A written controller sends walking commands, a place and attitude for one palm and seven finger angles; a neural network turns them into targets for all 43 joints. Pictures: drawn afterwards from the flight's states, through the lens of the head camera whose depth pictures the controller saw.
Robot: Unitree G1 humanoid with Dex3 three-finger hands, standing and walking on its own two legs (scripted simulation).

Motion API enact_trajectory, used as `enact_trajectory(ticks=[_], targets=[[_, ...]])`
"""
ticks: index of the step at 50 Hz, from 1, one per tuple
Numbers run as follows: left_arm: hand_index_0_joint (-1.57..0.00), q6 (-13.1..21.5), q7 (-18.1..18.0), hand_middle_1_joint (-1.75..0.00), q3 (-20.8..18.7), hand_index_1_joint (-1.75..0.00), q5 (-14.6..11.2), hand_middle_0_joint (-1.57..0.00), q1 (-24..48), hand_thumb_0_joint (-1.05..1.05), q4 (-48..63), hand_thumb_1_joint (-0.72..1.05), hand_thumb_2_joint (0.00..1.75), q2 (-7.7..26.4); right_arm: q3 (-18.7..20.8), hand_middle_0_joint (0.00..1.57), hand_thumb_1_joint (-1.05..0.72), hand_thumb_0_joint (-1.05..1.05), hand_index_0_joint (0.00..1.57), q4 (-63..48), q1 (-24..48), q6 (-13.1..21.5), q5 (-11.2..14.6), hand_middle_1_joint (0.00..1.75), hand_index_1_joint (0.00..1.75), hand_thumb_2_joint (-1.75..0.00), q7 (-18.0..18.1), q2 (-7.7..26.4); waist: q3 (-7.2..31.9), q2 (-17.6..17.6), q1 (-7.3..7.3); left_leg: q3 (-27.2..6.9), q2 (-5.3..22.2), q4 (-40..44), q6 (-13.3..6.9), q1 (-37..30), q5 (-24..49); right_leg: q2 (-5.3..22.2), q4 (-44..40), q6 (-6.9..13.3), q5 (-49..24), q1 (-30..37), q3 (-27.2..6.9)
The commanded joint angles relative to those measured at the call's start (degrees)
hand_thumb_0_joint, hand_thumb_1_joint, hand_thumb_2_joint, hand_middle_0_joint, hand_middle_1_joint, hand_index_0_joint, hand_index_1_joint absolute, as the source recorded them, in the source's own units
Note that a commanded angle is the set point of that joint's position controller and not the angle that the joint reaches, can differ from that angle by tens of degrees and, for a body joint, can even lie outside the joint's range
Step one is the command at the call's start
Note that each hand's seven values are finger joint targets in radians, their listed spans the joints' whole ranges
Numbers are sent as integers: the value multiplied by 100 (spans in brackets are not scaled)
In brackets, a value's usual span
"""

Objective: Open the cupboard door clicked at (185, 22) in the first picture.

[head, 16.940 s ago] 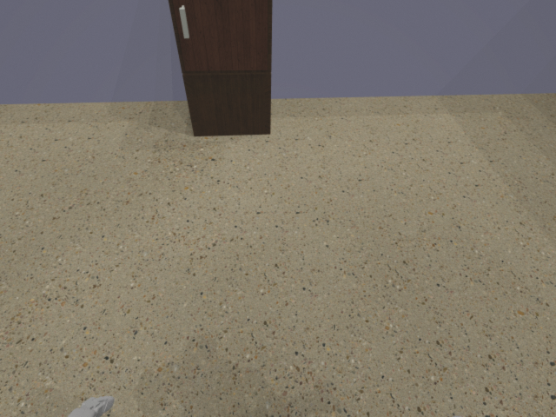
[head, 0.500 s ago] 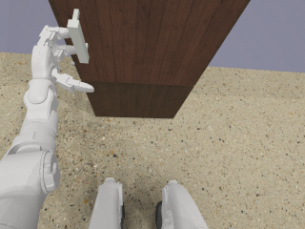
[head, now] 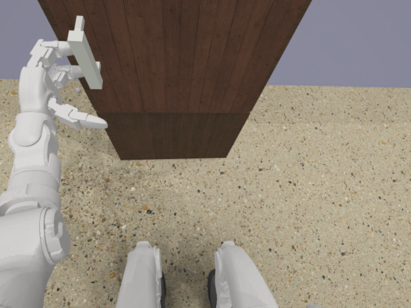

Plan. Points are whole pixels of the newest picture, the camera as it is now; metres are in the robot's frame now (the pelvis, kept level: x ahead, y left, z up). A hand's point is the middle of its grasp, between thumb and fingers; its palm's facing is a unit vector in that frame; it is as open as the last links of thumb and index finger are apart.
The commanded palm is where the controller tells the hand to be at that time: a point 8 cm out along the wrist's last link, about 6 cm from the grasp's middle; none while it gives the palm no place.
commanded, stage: move the hooked fingers beside the handle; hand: left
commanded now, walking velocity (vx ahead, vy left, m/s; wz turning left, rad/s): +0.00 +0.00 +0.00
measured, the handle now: (88, 54) +0.58 +0.20 +0.05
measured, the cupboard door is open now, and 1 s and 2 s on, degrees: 0 0 0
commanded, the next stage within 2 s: slide the fingers in behind the handle in 1.68 s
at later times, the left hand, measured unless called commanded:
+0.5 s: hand (61, 93) +0.49 +0.23 +0.04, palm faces +0.04 -1.00 -0.03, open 14.0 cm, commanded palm +0.48 +0.27 +0.04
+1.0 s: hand (43, 92) +0.49 +0.26 +0.04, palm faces +0.04 -1.00 -0.03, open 14.0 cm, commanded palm +0.48 +0.29 +0.04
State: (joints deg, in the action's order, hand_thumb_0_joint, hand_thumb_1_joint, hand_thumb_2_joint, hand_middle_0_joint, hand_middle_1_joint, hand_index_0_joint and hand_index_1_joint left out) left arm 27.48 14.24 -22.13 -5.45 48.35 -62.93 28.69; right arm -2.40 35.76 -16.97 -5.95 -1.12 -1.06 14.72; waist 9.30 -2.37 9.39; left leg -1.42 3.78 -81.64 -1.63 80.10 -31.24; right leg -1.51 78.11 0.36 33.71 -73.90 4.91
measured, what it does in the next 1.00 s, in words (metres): stands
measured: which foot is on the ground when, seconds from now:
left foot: down 0.00-1.00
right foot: down 0.00-1.00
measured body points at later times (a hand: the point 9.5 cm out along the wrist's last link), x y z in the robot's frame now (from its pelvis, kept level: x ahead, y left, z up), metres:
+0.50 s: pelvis +0.00 +0.00 +0.00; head +0.16 +0.03 +0.41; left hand +0.49 +0.29 +0.05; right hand +0.05 -0.28 -0.11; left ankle +0.05 +0.10 -0.59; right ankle +0.02 -0.12 -0.59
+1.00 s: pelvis -0.01 +0.00 -0.01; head +0.16 +0.05 +0.41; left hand +0.49 +0.32 +0.04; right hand +0.04 -0.27 -0.11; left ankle +0.05 +0.10 -0.59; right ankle +0.02 -0.12 -0.59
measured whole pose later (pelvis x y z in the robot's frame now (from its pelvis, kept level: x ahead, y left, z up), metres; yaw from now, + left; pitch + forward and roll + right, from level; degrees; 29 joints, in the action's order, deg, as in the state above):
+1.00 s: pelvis -0.01 +0.00 -0.01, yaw -1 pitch +30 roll -6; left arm 24.7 22.3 -28.1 -6.7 48.5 -63.3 36.5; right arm -3.8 35.3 -16.5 -4.1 -0.1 0.8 15.8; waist 8.7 -1.8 9.5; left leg -1.7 4.3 -83.4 -2.0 82.1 -31.4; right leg -2.1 79.2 0.0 33.3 -75.7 4.9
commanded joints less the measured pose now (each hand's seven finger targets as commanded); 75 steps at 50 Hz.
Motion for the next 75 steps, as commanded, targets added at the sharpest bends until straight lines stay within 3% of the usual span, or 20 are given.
enact_trajectory(ticks=[1, 4, 6, 15, 20, 22, 26, 32, 33, 37, 43, 46, 53, 54, 56, 57, 64, 68, 72, 75], targets=[[-30, 472, 92, -120, -314, -120, -123, -30, 2228, 0, 1285, -50, 30, 1467, 405, 20, -90, 0, 20, -260, -880, 61, -16, 30, 30, -90, 90, 1120, 3132, -738, 38, -385, -141, 847, -18, -3160, 2089, -164, -995, 130, -1654, 890, -227], [-30, 488, 150, -120, -317, -120, -103, -30, 2014, 0, 1248, -50, 30, 1441, 408, 20, -90, 0, 20, -281, -867, 68, -3, 30, 30, -90, 101, 1114, 3176, -815, 6, -369, -137, 843, -6, -3243, 2207, -161, -952, 135, -1732, 837, -225], [-30, 425, 185, -120, -303, -120, -119, -30, 2058, 0, 1085, -50, 30, 1457, 390, 20, -90, 0, 20, -263, -858, 69, 13, 30, 30, -90, 115, 1122, 2880, -661, 76, -358, -127, 848, -22, -3001, 1933, -167, -997, 109, -1547, 795, -221], [-30, 388, 419, -120, -329, -120, -178, -30, 2111, 0, 1158, -50, 30, 1600, 392, 20, -90, 0, 20, -296, -827, 114, 40, 30, 30, -90, 160, 1164, 2998, -834, 71, -367, -112, 787, -24, -3088, 1954, -174, -955, 120, -1539, 686, -242], [-30, 372, 494, -120, -581, -120, -235, -30, 2125, 0, 1316, -50, 30, 1932, 391, 20, -90, 0, 20, -286, -834, 139, 46, 30, 30, -90, 207, 1217, 3226, -925, -4, -377, -110, 759, -21, -3200, 2104, -166, -914, 126, -1623, 739, -246], [-30, 309, 535, -120, -478, -120, -234, -30, 2044, 0, 1175, -50, 30, 1815, 377, 20, -90, 0, 20, -277, -818, 144, 60, 30, 30, -90, 210, 1187, 3042, -820, 26, -343, -113, 753, -38, -3041, 1955, -169, -962, 112, -1548, 767, -249], [-30, 224, 583, -120, -630, -120, -192, -30, 2163, 0, 1096, -50, 30, 2147, 339, 20, -90, 0, 20, -305, -814, 163, 59, 30, 30, -90, 239, 1229, 2970, -815, 21, -342, -116, 714, -59, -2797, 1806, -177, -923, 111, -1453, 800, -269], [-30, 251, 713, -120, -678, -120, -223, -30, 2172, 0, 1238, -50, 30, 2251, 352, 20, -90, 0, 20, -298, -823, 205, 61, 30, 30, -90, 260, 1265, 3190, -1048, -15, -389, -87, 706, -31, -3086, 1947, -179, -877, 133, -1447, 635, -230], [-30, 255, 752, -120, -524, -120, -257, -30, 2261, 0, 1272, -50, 30, 2068, 350, 20, -90, 0, 20, -272, -841, 219, 55, 30, 30, -90, 252, 1261, 3183, -1191, 57, -442, -81, 724, -26, -3289, 2055, -178, -856, 147, -1475, 451, -203], [-30, 105, 788, -120, -569, -120, -266, -30, 2143, 0, 1100, -50, 30, 2105, 354, 20, -90, 0, 20, -270, -862, 199, 72, 30, 30, -90, 259, 1298, 3016, -929, 55, -488, -63, 769, -26, -3175, 1882, -175, -891, 123, -1351, 398, -160], [-30, 149, 782, -120, -764, -120, -259, -30, 2197, 0, 1355, -50, 30, 2373, 342, 20, -90, 0, 20, -289, -880, 226, 61, 30, 30, -90, 274, 1305, 3207, -1150, -25, -514, -56, 775, -13, -3371, 2084, -169, -826, 152, -1415, 357, -153], [-30, 139, 777, -120, -896, -120, -262, -30, 2166, 0, 1250, -50, 30, 2534, 325, 20, -90, 0, 20, -278, -865, 232, 61, 30, 30, -90, 271, 1309, 3087, -963, -14, -476, -53, 755, -27, -3110, 1907, -179, -869, 122, -1348, 488, -172], [-30, 93, 909, -120, -541, -120, -264, -30, 2282, 0, 1186, -50, 30, 2152, 337, 20, -90, 0, 20, -248, -912, 261, 52, 30, 30, -90, 269, 1316, 3038, -1107, 96, -582, -40, 801, -7, -3364, 1894, -171, -837, 150, -1289, 163, -108], [-30, 67, 916, -120, -672, -120, -255, -30, 2075, 0, 1083, -50, 30, 2266, 348, 20, -90, 0, 20, -266, -914, 239, 59, 30, 30, -90, 278, 1341, 3073, -1088, 12, -584, -35, 819, 15, -3370, 1909, -167, -830, 153, -1284, 174, -93], [-30, 15, 924, -120, -584, -120, -291, -30, 2218, 0, 1067, -50, 30, 2196, 338, 20, -90, 0, 20, -252, -893, 239, 61, 30, 30, -90, 282, 1341, 2950, -1075, 85, -582, -39, 803, 0, -3276, 1803, -164, -858, 139, -1249, 115, -101], [-30, 5, 909, -120, -758, -120, -285, -30, 2171, 0, 1081, -50, 30, 2401, 325, 20, -90, 0, 20, -268, -901, 235, 54, 30, 30, -90, 290, 1340, 3020, -1023, 17, -546, -48, 774, -9, -3157, 1858, -165, -831, 140, -1290, 279, -111], [-30, 136, 778, -120, -685, -120, -236, -30, 2312, 0, 1514, -50, 30, 2289, 358, 20, -90, 0, 20, -256, -899, 224, 31, 30, 30, -90, 259, 1337, 3236, -1356, 13, -717, -4, 897, 75, -3811, 2125, -151, -788, 167, -1325, -53, -46], [-30, 104, 728, -120, -494, -120, -248, -30, 2256, 0, 1427, -50, 30, 1975, 359, 20, -90, 0, 20, -246, -911, 227, 27, 30, 30, -90, 243, 1303, 3107, -1294, 52, -759, -15, 969, 80, -3835, 2037, -145, -823, 176, -1281, -71, -19], [-30, -13, 685, -120, -601, -120, -206, -30, 2151, 0, 1050, -50, 30, 2122, 335, 20, -90, 0, 20, -258, -919, 206, 38, 30, 30, -90, 263, 1310, 2887, -916, 76, -612, -53, 895, 17, -3298, 1804, -152, -896, 135, -1231, 180, -72], [-30, 53, 678, -120, -704, -120, -172, -30, 2162, 0, 1098, -50, 30, 2298, 314, 20, -90, 0, 20, -292, -904, 205, 31, 30, 30, -90, 257, 1295, 3031, -1088, -5, -555, -60, 832, 23, -3303, 2027, -157, -842, 156, -1349, 290, -102]])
